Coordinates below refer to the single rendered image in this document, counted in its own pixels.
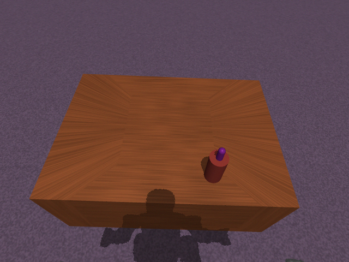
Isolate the bottle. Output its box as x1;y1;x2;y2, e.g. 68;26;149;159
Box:
204;147;230;183

